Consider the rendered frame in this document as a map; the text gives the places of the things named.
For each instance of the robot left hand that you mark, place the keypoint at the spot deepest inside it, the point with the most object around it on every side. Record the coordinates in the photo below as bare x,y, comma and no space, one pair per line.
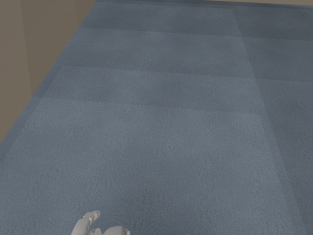
83,225

